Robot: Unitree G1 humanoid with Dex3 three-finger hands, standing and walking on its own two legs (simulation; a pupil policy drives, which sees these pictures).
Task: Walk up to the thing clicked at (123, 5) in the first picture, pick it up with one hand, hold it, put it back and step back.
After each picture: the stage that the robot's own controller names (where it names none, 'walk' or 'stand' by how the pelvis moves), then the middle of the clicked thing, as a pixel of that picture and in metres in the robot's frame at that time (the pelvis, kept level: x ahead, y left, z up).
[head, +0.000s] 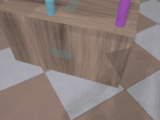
stand; (123, 8) +1.01 -0.26 -0.04
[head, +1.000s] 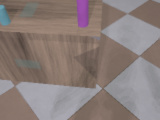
walk; (82, 7) +0.92 +0.05 -0.01
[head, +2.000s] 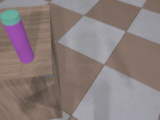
stand; (19, 39) +0.56 +0.31 +0.00
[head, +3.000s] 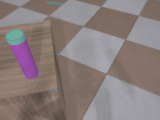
walk; (24, 56) +0.53 +0.29 -0.02
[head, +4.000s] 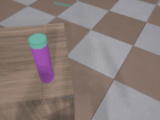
stand; (43, 60) +0.51 +0.20 -0.03
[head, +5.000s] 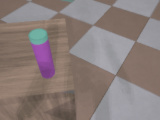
stand; (43, 56) +0.53 +0.19 -0.03
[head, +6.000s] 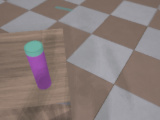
stand; (39, 67) +0.49 +0.21 -0.04
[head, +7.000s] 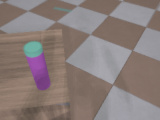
stand; (38, 68) +0.49 +0.21 -0.04
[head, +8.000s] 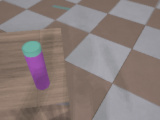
stand; (37, 67) +0.49 +0.21 -0.04
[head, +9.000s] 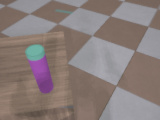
rise first; (41, 71) +0.47 +0.22 -0.04
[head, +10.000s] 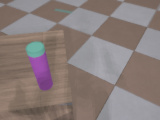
go down; (41, 68) +0.49 +0.22 -0.04
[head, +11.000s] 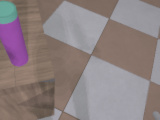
go down; (12, 39) +0.51 +0.21 +0.02
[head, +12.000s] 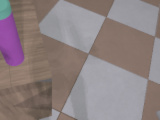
go down; (7, 37) +0.50 +0.21 +0.04
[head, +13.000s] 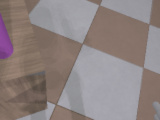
close in; out of the picture +0.51 +0.22 +0.07
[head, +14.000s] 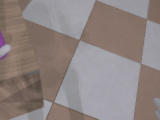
lift; out of the picture +0.50 +0.22 +0.08
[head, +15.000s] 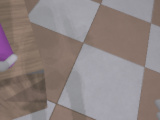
lift; out of the picture +0.46 +0.21 +0.08
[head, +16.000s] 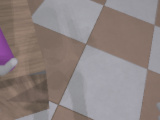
lift; out of the picture +0.45 +0.22 +0.08
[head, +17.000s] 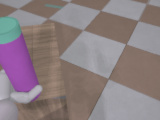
lift; (18, 66) +0.33 +0.18 +0.17
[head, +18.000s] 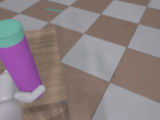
hold; (22, 67) +0.33 +0.18 +0.17
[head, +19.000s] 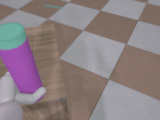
hold; (23, 69) +0.33 +0.18 +0.15
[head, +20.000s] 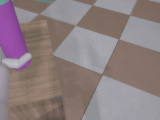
crouch; (9, 34) +0.43 +0.21 +0.19
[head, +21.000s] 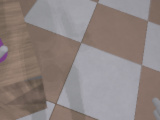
lower; out of the picture +0.50 +0.23 +0.08
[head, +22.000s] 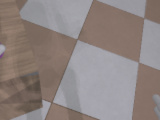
lower; out of the picture +0.50 +0.22 +0.08
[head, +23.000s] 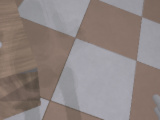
lower; out of the picture +0.51 +0.23 +0.08
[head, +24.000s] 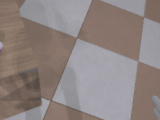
lower; out of the picture +0.50 +0.23 +0.08
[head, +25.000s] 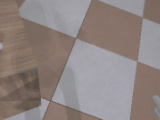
rest; out of the picture +0.50 +0.23 +0.08
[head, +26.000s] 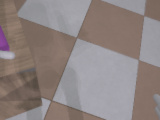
withdraw; out of the picture +0.51 +0.20 +0.08
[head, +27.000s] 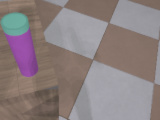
sink last; (23, 49) +0.47 +0.18 +0.04
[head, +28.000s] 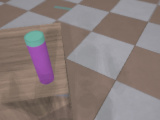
stand; (41, 60) +0.50 +0.20 +0.02
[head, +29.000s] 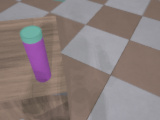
stand; (38, 57) +0.48 +0.19 +0.03
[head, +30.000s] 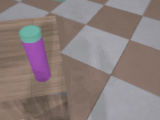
stand; (37, 57) +0.48 +0.20 +0.03
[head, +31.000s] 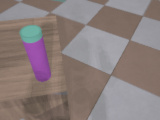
stand; (38, 56) +0.48 +0.20 +0.03
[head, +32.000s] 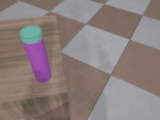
stand; (38, 57) +0.47 +0.19 +0.03
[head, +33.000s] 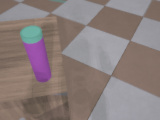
stand; (38, 57) +0.48 +0.20 +0.03
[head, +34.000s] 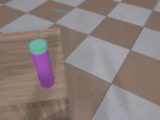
stand; (43, 65) +0.50 +0.20 -0.03
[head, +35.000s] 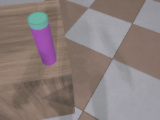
walk; (44, 42) +0.54 +0.17 -0.01
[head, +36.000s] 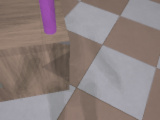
walk; (47, 11) +0.75 +0.20 -0.02
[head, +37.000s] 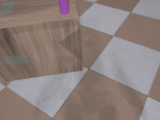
stand; out of the picture +1.08 +0.20 -0.02
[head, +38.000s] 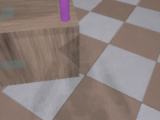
stand; (64, 4) +1.09 +0.14 -0.04
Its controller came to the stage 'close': yes
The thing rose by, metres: 0.20
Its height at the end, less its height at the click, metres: +0.00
